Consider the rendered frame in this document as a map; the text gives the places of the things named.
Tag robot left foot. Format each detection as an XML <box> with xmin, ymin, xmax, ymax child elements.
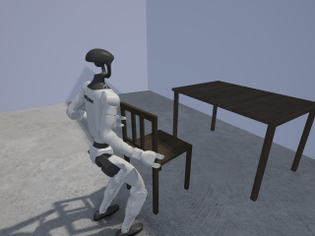
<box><xmin>94</xmin><ymin>205</ymin><xmax>119</xmax><ymax>221</ymax></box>

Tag table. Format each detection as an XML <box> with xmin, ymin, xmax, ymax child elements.
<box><xmin>171</xmin><ymin>81</ymin><xmax>315</xmax><ymax>202</ymax></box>

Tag left robot forearm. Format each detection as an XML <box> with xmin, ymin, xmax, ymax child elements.
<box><xmin>78</xmin><ymin>109</ymin><xmax>88</xmax><ymax>122</ymax></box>

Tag robot right upper arm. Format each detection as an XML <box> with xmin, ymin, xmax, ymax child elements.
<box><xmin>100</xmin><ymin>89</ymin><xmax>120</xmax><ymax>144</ymax></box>

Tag right robot shin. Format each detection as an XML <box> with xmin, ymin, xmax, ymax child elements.
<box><xmin>121</xmin><ymin>190</ymin><xmax>148</xmax><ymax>233</ymax></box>

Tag right robot hand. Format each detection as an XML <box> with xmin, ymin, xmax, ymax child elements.
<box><xmin>141</xmin><ymin>150</ymin><xmax>164</xmax><ymax>168</ymax></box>

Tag left robot hand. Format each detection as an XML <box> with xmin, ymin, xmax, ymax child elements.
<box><xmin>115</xmin><ymin>115</ymin><xmax>126</xmax><ymax>127</ymax></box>

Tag robot left upper arm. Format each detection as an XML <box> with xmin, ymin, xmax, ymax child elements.
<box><xmin>66</xmin><ymin>81</ymin><xmax>91</xmax><ymax>120</ymax></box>

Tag right robot forearm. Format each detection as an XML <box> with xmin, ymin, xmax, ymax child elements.
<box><xmin>105</xmin><ymin>132</ymin><xmax>144</xmax><ymax>160</ymax></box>

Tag chair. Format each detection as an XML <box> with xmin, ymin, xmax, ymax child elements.
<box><xmin>120</xmin><ymin>101</ymin><xmax>193</xmax><ymax>214</ymax></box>

